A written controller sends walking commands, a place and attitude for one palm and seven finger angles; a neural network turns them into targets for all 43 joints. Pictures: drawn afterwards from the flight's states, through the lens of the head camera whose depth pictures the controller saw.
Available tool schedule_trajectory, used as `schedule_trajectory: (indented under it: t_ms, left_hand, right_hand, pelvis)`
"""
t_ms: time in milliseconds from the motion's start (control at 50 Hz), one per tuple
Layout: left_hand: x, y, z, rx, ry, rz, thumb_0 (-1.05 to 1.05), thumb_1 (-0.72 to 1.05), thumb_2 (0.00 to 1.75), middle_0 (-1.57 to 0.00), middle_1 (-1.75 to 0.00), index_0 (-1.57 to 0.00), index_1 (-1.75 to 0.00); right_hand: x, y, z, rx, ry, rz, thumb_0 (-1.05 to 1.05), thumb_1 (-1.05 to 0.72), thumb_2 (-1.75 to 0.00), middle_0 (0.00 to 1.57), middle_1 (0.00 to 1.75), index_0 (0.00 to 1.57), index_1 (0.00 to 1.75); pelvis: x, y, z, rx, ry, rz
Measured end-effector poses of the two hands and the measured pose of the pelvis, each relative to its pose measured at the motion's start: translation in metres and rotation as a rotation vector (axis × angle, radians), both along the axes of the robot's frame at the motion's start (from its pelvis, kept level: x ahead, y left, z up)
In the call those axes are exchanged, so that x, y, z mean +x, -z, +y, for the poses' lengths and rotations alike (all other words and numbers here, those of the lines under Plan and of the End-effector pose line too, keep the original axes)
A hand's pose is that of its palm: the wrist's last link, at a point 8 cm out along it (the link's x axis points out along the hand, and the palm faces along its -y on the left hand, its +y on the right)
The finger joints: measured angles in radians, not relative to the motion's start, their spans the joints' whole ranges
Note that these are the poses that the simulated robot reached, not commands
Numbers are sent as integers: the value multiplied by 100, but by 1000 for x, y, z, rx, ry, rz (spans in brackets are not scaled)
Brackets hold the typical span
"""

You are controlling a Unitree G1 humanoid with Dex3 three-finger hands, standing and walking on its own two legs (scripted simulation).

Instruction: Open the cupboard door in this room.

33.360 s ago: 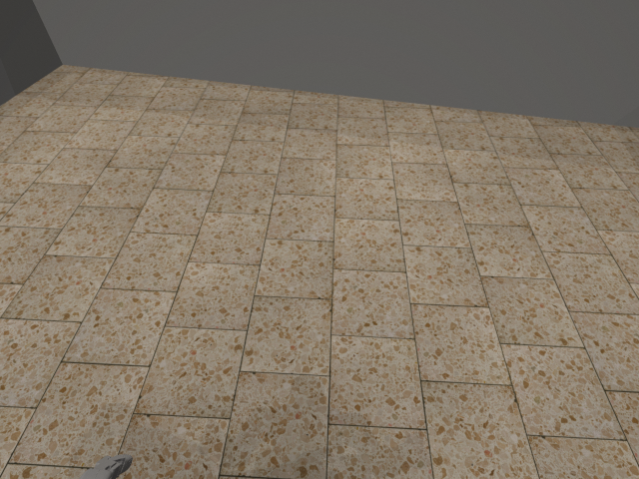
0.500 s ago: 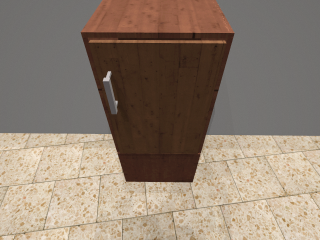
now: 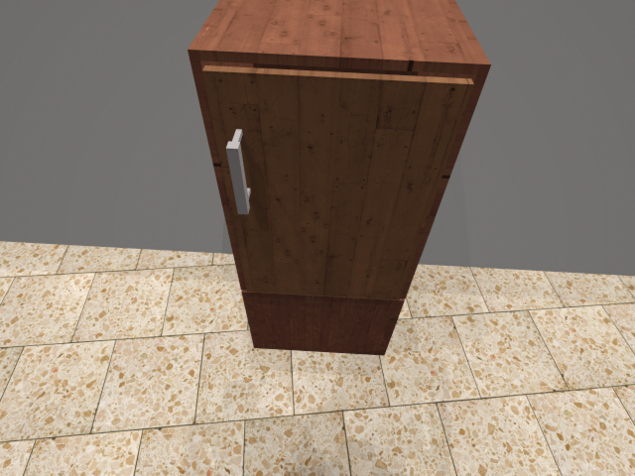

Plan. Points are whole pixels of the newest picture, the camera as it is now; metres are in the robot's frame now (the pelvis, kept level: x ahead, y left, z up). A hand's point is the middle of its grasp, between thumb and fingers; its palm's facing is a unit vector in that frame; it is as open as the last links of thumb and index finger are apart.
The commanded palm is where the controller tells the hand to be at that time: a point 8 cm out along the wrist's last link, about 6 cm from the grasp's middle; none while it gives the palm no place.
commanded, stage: look again from close up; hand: left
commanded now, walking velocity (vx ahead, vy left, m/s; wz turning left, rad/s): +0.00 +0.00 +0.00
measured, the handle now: (241, 173) +0.58 +0.18 +0.04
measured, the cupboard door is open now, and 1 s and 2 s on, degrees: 0 0 0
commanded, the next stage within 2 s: raise the hand with hooked fingers in 0.38 s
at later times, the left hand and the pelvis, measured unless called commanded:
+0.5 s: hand out of the picture -0.01 +0.18 -0.18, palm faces +0.05 -0.98 -0.19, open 7.4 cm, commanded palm +0.09 +0.23 -0.07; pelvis +0.00 +0.01 +0.00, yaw +1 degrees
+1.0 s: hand (150, 461) +0.15 +0.22 -0.06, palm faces +0.18 -0.98 -0.04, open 9.2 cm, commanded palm +0.15 +0.26 -0.03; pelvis +0.02 -0.02 -0.09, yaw +4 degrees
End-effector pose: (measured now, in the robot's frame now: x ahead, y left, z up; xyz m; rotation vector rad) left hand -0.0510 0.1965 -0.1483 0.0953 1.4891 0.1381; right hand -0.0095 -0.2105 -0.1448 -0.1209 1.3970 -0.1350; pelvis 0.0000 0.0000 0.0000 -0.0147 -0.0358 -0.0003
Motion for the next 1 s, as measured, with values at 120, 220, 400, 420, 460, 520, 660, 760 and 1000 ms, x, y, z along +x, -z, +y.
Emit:
schedule_trajectory:
  t_ms: [120, 220, 400, 420, 460, 520, 660, 760, 1000]
  left_hand:
    - [11, 5, 14, 12, -13, -58, 1, 91, 90, -20, -30, -20, -30]
    - [28, 2, 28, 40, -10, -130, 0, 91, 90, -20, -30, -19, -30]
    - [39, -4, 36, 61, -3, -161, 0, 91, 90, -20, -30, -19, -30]
    - [39, -4, 35, 58, -3, -159, 0, 91, 90, -20, -30, -19, -30]
    - [38, -4, 33, 52, -2, -152, 0, 91, 90, -20, -30, -19, -30]
    - [46, -8, 30, 44, -49, -186, 1, 91, 90, -20, -30, -19, -30]
    - [184, -136, 53, 177, -103, -1065, 2, 88, 88, -20, -34, -20, -33]
    - [230, -161, 42, 48, 45, -1456, 1, 78, 84, -20, -39, -20, -39]
    - [168, -97, 68, 51, 3, -1365, 1, 50, 73, -23, -57, -23, -56]
  right_hand:
    - [10, 3, 3, -16, -22, -65, 1, -92, -90, 20, 30, 20, 30]
    - [17, 2, 2, -24, -32, -95, 1, -93, -90, 20, 30, 20, 30]
    - [24, -3, -4, -32, -44, -113, 1, -92, -90, 20, 30, 20, 30]
    - [24, -4, -5, -33, -45, -111, 1, -92, -90, 20, 30, 20, 30]
    - [24, -5, -6, -34, -45, -105, 1, -92, -90, 20, 30, 20, 30]
    - [26, -7, -9, -42, -42, -123, 1, -92, -90, 20, 30, 20, 30]
    - [99, -29, -27, -95, -69, -574, 1, -91, -90, 20, 30, 20, 30]
    - [165, -44, -41, -109, -128, -811, 1, -91, -90, 20, 30, 20, 30]
    - [262, -41, -39, -170, -299, -920, 1, -91, -90, 20, 30, 20, 30]
  pelvis:
    - [-1, 4, 9, 4, -18, -11]
    - [-3, 5, 13, 10, -20, -5]
    - [-4, 2, 10, 15, -20, 8]
    - [-4, 2, 10, 15, -19, 9]
    - [-3, 1, 9, 15, -19, 10]
    - [-4, 3, 7, 11, -15, 2]
    - [-4, 13, 3, 15, -66, 26]
    - [-7, 38, -6, 23, -41, 122]
    - [17, 86, -18, -27, -66, 238]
